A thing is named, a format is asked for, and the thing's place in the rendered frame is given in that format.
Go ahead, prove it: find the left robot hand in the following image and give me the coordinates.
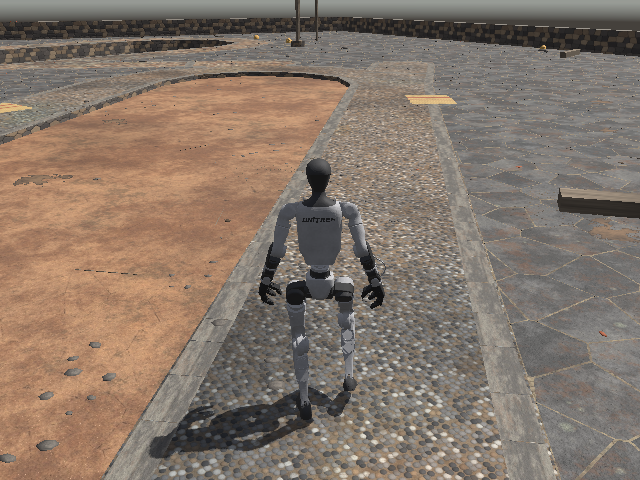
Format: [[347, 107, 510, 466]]
[[258, 282, 282, 305]]

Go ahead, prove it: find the humanoid robot torso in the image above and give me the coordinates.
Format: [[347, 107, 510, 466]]
[[296, 197, 343, 300]]

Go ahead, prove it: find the robot right forearm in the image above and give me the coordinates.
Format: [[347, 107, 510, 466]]
[[360, 241, 382, 287]]

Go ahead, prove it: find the right robot hand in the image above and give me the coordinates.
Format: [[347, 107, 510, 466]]
[[361, 282, 385, 309]]

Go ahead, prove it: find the robot head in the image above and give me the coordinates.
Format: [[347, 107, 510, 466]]
[[302, 158, 336, 207]]

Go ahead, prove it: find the left robot upper arm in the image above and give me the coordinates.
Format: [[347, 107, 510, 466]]
[[270, 202, 298, 258]]

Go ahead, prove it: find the right robot upper arm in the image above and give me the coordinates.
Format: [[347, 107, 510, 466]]
[[340, 201, 369, 258]]

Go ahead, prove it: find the robot left forearm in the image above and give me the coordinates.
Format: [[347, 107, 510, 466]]
[[260, 242, 281, 285]]

